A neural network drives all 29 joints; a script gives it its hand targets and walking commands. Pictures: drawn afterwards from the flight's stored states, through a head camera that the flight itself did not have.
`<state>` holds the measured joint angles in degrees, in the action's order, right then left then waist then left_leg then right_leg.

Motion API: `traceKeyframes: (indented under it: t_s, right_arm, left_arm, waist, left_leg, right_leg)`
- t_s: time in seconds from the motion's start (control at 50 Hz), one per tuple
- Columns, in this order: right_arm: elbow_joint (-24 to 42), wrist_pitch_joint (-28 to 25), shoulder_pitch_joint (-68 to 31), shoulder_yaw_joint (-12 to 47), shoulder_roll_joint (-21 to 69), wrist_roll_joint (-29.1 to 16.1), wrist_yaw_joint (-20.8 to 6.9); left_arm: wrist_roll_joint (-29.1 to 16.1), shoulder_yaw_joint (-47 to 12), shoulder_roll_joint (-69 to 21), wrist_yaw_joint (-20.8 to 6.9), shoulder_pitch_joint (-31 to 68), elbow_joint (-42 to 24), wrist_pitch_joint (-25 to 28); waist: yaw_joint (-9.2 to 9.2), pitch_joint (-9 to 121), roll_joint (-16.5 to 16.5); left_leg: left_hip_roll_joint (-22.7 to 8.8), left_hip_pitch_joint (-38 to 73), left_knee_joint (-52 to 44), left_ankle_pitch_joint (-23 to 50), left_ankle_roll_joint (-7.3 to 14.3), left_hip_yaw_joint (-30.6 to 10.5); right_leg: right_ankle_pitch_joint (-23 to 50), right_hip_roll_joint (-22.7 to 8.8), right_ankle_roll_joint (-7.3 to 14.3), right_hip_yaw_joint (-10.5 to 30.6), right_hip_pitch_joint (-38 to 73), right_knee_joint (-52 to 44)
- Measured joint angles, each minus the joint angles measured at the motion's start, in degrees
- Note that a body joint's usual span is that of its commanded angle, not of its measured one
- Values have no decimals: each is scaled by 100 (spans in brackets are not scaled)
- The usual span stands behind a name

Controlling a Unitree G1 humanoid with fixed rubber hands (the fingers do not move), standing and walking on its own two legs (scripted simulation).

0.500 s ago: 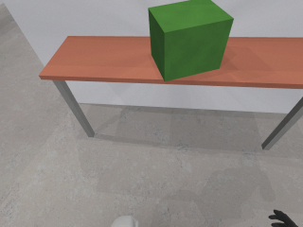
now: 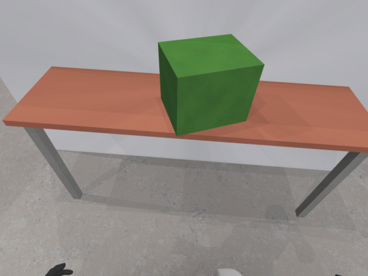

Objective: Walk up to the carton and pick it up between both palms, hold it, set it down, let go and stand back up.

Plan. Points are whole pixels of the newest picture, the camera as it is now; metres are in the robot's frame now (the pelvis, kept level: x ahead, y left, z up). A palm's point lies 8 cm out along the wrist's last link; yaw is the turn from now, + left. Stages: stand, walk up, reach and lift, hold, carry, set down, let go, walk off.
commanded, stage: walk up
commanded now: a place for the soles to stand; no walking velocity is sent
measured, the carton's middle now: (204, 84) +0.72 -0.05 +0.02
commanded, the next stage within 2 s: none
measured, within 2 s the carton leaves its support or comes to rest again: neither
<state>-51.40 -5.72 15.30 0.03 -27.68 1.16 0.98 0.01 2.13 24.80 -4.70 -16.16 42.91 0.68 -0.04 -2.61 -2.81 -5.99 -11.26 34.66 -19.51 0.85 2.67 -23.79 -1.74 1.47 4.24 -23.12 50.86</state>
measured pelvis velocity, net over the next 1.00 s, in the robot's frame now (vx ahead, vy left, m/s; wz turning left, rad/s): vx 0.17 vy -0.04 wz -0.06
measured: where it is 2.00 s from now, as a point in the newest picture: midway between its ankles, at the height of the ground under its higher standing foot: outside the picture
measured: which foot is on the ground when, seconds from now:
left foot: down 0.00-0.08, up 0.10-0.56, down 0.58-1.00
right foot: up 0.00-0.04, down 0.06-0.60, up 0.62-1.00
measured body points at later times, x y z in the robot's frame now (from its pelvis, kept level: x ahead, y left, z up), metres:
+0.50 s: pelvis +0.10 -0.05 +0.01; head +0.14 -0.05 +0.46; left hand +0.13 +0.27 -0.10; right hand +0.16 -0.40 -0.09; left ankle +0.16 +0.07 -0.69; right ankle +0.09 -0.16 -0.73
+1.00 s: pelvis +0.17 -0.04 +0.01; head +0.17 -0.01 +0.46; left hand +0.22 +0.27 -0.12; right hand +0.22 -0.38 -0.06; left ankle +0.21 +0.07 -0.73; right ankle +0.16 -0.20 -0.66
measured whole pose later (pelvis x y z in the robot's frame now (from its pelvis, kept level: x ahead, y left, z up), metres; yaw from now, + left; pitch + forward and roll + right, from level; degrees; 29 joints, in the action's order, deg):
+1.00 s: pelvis +0.17 -0.04 +0.01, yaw -3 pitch -4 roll -3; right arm -51.3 -5.3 15.3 0.0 -26.0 1.1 0.3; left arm 0.0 2.1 24.5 -3.9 -21.1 48.2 -0.6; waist -0.1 -3.1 -1.8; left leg -4.6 -13.1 30.9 -14.3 1.4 3.3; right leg -16.8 1.4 0.2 3.8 -22.2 55.6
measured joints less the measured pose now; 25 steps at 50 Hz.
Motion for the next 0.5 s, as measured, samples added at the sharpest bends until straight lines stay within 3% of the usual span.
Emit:
traceKeyframes:
  t_s: [0.08,0.12,0.2,0.34,0.5]
  right_arm:
    - [1,31,-19,-2,-11,0,-25]
    - [-1,135,-86,-1,12,0,-29]
    - [7,220,-88,-1,75,-2,-30]
    - [6,283,-85,0,71,-3,-65]
    - [11,289,-168,0,70,-3,-65]
  left_arm:
    - [0,1,-8,-19,-151,119,32]
    - [0,3,-68,11,-359,244,68]
    - [0,3,-68,109,-795,360,71]
    - [0,2,-70,236,-997,326,127]
    - [0,1,-71,278,-946,112,142]
  waist:
    - [1,-35,55]
    - [11,-106,263]
    - [7,-85,290]
    - [-2,-228,304]
    - [-4,-204,309]
  left_leg:
    - [-67,-66,286,-263,-19,0]
    - [-184,-352,1259,-437,64,6]
    - [228,-1096,2553,-498,66,1]
    - [240,-1649,2515,-334,66,-12]
    - [238,-1651,1508,-331,66,-17]
  right_leg:
    - [721,-23,-54,-27,110,-1028]
    - [775,160,-123,-95,157,-907]
    - [825,200,-44,-76,489,-1519]
    - [979,430,98,-84,834,-2129]
    - [760,625,114,-83,1038,-2160]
